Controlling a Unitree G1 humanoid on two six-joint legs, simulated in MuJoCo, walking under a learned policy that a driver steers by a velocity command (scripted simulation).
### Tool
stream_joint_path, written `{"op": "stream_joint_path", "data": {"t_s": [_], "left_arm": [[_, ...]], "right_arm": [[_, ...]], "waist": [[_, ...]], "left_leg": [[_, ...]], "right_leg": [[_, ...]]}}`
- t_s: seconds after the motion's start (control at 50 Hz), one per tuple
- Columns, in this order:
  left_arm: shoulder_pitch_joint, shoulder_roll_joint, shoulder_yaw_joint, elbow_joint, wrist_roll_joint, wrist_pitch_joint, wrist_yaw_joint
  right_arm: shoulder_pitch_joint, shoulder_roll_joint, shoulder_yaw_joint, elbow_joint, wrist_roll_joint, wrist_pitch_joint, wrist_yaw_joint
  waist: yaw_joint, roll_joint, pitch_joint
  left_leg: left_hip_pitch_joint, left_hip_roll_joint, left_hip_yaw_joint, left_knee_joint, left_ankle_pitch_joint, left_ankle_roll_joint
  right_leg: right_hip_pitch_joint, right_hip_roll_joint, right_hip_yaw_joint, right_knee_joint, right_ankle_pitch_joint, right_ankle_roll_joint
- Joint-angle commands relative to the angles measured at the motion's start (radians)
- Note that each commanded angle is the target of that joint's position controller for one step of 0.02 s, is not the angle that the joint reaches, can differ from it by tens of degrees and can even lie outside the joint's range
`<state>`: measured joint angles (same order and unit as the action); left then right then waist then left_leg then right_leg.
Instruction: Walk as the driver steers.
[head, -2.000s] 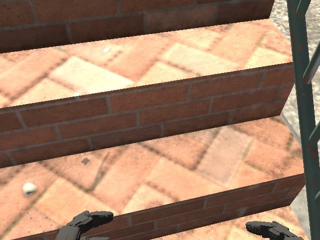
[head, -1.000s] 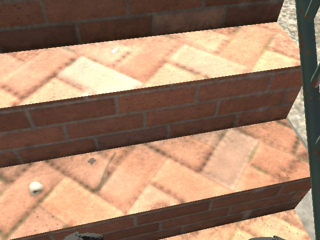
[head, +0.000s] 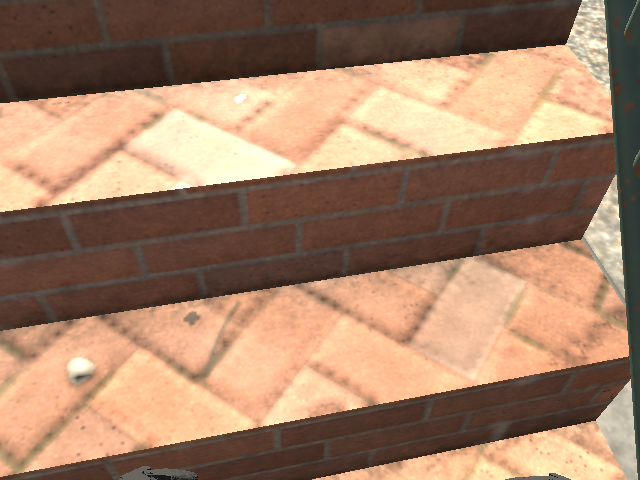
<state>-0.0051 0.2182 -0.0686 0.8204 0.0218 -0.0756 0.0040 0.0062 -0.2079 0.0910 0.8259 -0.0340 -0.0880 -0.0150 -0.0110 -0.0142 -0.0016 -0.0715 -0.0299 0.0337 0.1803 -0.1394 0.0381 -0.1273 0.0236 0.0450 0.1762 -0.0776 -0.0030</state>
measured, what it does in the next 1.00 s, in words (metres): stands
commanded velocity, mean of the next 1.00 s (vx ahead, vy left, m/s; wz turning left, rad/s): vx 1.00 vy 0.00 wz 0.00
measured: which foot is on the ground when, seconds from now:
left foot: down 0.00-1.00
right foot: down 0.00-1.00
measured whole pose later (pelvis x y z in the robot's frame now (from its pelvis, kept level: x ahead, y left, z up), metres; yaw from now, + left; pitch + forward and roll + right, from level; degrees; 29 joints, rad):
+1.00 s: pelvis +0.00 +0.00 +0.00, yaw +1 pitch +2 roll +0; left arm -0.01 0.22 -0.06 0.82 0.02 -0.08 0.00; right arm 0.00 -0.21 0.09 0.83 -0.03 -0.09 -0.01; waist -0.01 -0.01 0.00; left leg -0.07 -0.03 0.01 0.17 -0.13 0.04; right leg -0.12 0.02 0.05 0.17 -0.07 0.00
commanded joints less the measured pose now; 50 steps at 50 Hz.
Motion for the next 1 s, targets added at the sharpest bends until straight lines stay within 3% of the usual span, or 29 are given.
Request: {"op": "stream_joint_path", "data": {"t_s": [0.02,0.08,0.1,0.14,0.16,0.18,0.24,0.26,0.3,0.32,0.36,0.38,0.42,0.5,0.54,0.62,0.64,0.68,0.7,0.74,0.76,0.8,0.82,0.84,0.88,0.9,0.94,0.96,1.0], "left_arm": [[-0.095,0.083,0.02,-0.08,0.001,-0.016,0.003],[-0.082,0.088,0.021,-0.076,-0.004,-0.016,0.001],[-0.103,0.086,0.021,-0.079,0.001,-0.016,0.002],[-0.095,0.083,0.021,-0.078,0.0,-0.016,0.003],[-0.081,0.089,0.023,-0.076,-0.004,-0.017,0.002],[-0.103,0.088,0.023,-0.078,0.001,-0.016,0.003],[-0.082,0.089,0.023,-0.077,-0.004,-0.016,0.002],[-0.104,0.087,0.024,-0.078,0.001,-0.016,0.003],[-0.083,0.088,0.024,-0.076,-0.004,-0.016,0.002],[-0.102,0.087,0.024,-0.078,0.001,-0.016,0.003],[-0.097,0.083,0.023,-0.078,0.0,-0.016,0.003],[-0.083,0.089,0.024,-0.077,-0.004,-0.016,0.002],[-0.104,0.087,0.025,-0.079,0.001,-0.016,0.003],[-0.085,0.088,0.025,-0.077,-0.004,-0.017,0.001],[-0.104,0.087,0.026,-0.08,0.001,-0.015,0.003],[-0.085,0.089,0.026,-0.078,-0.004,-0.017,0.001],[-0.105,0.087,0.026,-0.08,0.0,-0.016,0.002],[-0.083,0.089,0.026,-0.078,-0.004,-0.016,0.001],[-0.103,0.088,0.027,-0.08,0.0,-0.016,0.002],[-0.083,0.089,0.027,-0.078,-0.004,-0.017,0.001],[-0.103,0.088,0.027,-0.08,0.0,-0.016,0.002],[-0.097,0.083,0.026,-0.081,0.0,-0.016,0.002],[-0.084,0.089,0.027,-0.079,-0.005,-0.017,0.001],[-0.105,0.087,0.027,-0.08,0.001,-0.016,0.002],[-0.084,0.089,0.027,-0.079,-0.004,-0.017,0.001],[-0.103,0.088,0.028,-0.081,0.0,-0.016,0.002],[-0.084,0.089,0.028,-0.079,-0.004,-0.017,0.001],[-0.104,0.087,0.028,-0.081,0.0,-0.016,0.002],[-0.084,0.089,0.028,-0.08,-0.004,-0.017,0.001]], "right_arm": [[-0.088,-0.092,-0.023,-0.077,-0.002,-0.016,-0.003],[-0.074,-0.101,-0.024,-0.071,0.006,-0.016,-0.002],[-0.095,-0.093,-0.023,-0.075,-0.003,-0.015,-0.001],[-0.092,-0.09,-0.021,-0.077,-0.003,-0.015,-0.001],[-0.076,-0.1,-0.023,-0.072,0.005,-0.015,-0.001],[-0.097,-0.093,-0.022,-0.074,-0.003,-0.015,-0.001],[-0.077,-0.1,-0.023,-0.07,0.006,-0.015,-0.001],[-0.098,-0.093,-0.022,-0.073,-0.003,-0.015,-0.001],[-0.078,-0.1,-0.023,-0.069,0.005,-0.015,-0.001],[-0.097,-0.093,-0.022,-0.073,-0.003,-0.015,-0.001],[-0.094,-0.09,-0.022,-0.074,-0.003,-0.015,-0.001],[-0.078,-0.1,-0.024,-0.069,0.006,-0.015,0.0],[-0.099,-0.093,-0.023,-0.072,-0.004,-0.015,0.0],[-0.081,-0.099,-0.024,-0.068,0.005,-0.015,0.001],[-0.099,-0.094,-0.023,-0.071,-0.004,-0.014,0.0],[-0.081,-0.099,-0.024,-0.068,0.005,-0.015,0.001],[-0.101,-0.093,-0.023,-0.071,-0.003,-0.015,0.001],[-0.08,-0.101,-0.025,-0.067,0.005,-0.015,0.001],[-0.099,-0.094,-0.024,-0.071,-0.003,-0.015,0.001],[-0.081,-0.1,-0.025,-0.067,0.005,-0.015,0.001],[-0.1,-0.094,-0.024,-0.071,-0.003,-0.015,0.001],[-0.096,-0.09,-0.023,-0.072,-0.003,-0.015,0.001],[-0.081,-0.1,-0.026,-0.067,0.006,-0.015,0.001],[-0.102,-0.093,-0.024,-0.07,-0.003,-0.015,0.001],[-0.082,-0.1,-0.026,-0.067,0.005,-0.015,0.001],[-0.101,-0.093,-0.025,-0.071,-0.003,-0.015,0.001],[-0.083,-0.099,-0.026,-0.067,0.005,-0.015,0.001],[-0.101,-0.093,-0.025,-0.071,-0.003,-0.015,0.001],[-0.083,-0.099,-0.027,-0.067,0.005,-0.015,0.001]], "waist": [[0.0,0.017,-0.136],[-0.001,0.02,-0.16],[-0.001,0.015,-0.116],[-0.001,0.02,-0.138],[-0.002,0.021,-0.161],[-0.001,0.017,-0.116],[-0.002,0.02,-0.162],[0.0,0.016,-0.116],[-0.002,0.02,-0.162],[0.0,0.016,-0.116],[0.0,0.018,-0.141],[-0.002,0.019,-0.162],[0.0,0.015,-0.113],[-0.001,0.02,-0.162],[0.0,0.015,-0.113],[-0.002,0.019,-0.163],[0.0,0.016,-0.118],[-0.001,0.019,-0.163],[0.0,0.016,-0.118],[-0.001,0.019,-0.163],[0.0,0.016,-0.117],[0.0,0.018,-0.141],[-0.001,0.019,-0.162],[0.0,0.016,-0.116],[-0.001,0.019,-0.163],[0.0,0.016,-0.117],[-0.001,0.019,-0.163],[0.001,0.016,-0.117],[-0.001,0.019,-0.163]], "left_leg": [[0.083,0.188,-0.134,0.015,0.232,-0.006],[0.088,0.184,-0.131,-0.013,0.186,-0.011],[0.078,0.186,-0.135,0.008,0.222,-0.007],[0.086,0.187,-0.135,0.014,0.235,-0.006],[0.091,0.184,-0.132,-0.015,0.195,-0.009],[0.079,0.186,-0.137,0.006,0.226,-0.006],[0.091,0.184,-0.134,-0.016,0.192,-0.009],[0.078,0.186,-0.138,0.005,0.222,-0.006],[0.091,0.184,-0.135,-0.016,0.194,-0.009],[0.078,0.185,-0.139,0.004,0.223,-0.006],[0.086,0.186,-0.139,0.01,0.23,-0.005],[0.09,0.183,-0.136,-0.018,0.189,-0.009],[0.079,0.186,-0.141,0.003,0.229,-0.005],[0.089,0.183,-0.137,-0.02,0.188,-0.009],[0.079,0.186,-0.142,0.003,0.23,-0.005],[0.089,0.183,-0.138,-0.021,0.19,-0.009],[0.078,0.184,-0.142,0.002,0.225,-0.006],[0.091,0.183,-0.139,-0.02,0.197,-0.009],[0.079,0.184,-0.143,0.001,0.226,-0.006],[0.092,0.183,-0.139,-0.02,0.195,-0.009],[0.078,0.184,-0.143,0.001,0.224,-0.006],[0.085,0.185,-0.143,0.007,0.231,-0.005],[0.09,0.182,-0.14,-0.021,0.191,-0.009],[0.077,0.184,-0.144,0.0,0.221,-0.006],[0.091,0.182,-0.141,-0.02,0.195,-0.009],[0.078,0.183,-0.145,0.0,0.224,-0.006],[0.091,0.182,-0.141,-0.02,0.195,-0.009],[0.078,0.183,-0.145,0.0,0.224,-0.006],[0.091,0.182,-0.142,-0.021,0.195,-0.009]], "right_leg": [[0.015,-0.157,0.111,0.012,0.177,-0.004],[0.03,-0.156,0.108,-0.012,0.145,0.001],[0.009,-0.156,0.109,0.009,0.168,-0.002],[0.015,-0.158,0.111,0.011,0.175,-0.003],[0.031,-0.157,0.108,-0.013,0.15,0.001],[0.012,-0.157,0.109,0.006,0.172,-0.002],[0.033,-0.157,0.107,-0.014,0.149,0.002],[0.013,-0.157,0.109,0.005,0.169,-0.002],[0.034,-0.157,0.106,-0.014,0.15,0.002],[0.014,-0.157,0.108,0.005,0.17,-0.001],[0.021,-0.159,0.109,0.009,0.173,-0.002],[0.034,-0.157,0.106,-0.015,0.146,0.003],[0.014,-0.158,0.108,0.004,0.175,-0.001],[0.036,-0.158,0.105,-0.017,0.146,0.003],[0.014,-0.159,0.107,0.004,0.176,-0.001],[0.038,-0.158,0.105,-0.016,0.148,0.004],[0.018,-0.159,0.106,0.004,0.173,0.0],[0.038,-0.159,0.104,-0.015,0.153,0.004],[0.018,-0.159,0.106,0.004,0.173,0.0],[0.038,-0.159,0.104,-0.016,0.152,0.004],[0.018,-0.159,0.106,0.003,0.172,0.0],[0.024,-0.16,0.107,0.007,0.175,-0.001],[0.038,-0.159,0.104,-0.016,0.149,0.004],[0.017,-0.159,0.106,0.003,0.17,0.0],[0.038,-0.159,0.104,-0.016,0.152,0.004],[0.018,-0.159,0.105,0.003,0.172,0.001],[0.039,-0.159,0.103,-0.016,0.152,0.004],[0.018,-0.159,0.105,0.003,0.172,0.001],[0.039,-0.159,0.103,-0.016,0.152,0.004]]}}
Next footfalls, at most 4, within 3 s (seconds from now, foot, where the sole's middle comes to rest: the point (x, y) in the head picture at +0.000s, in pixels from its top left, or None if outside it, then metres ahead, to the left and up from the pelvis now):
none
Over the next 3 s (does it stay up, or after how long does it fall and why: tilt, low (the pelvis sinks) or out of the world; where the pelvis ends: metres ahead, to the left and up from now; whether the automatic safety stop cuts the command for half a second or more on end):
stays up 0.00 0.00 0.00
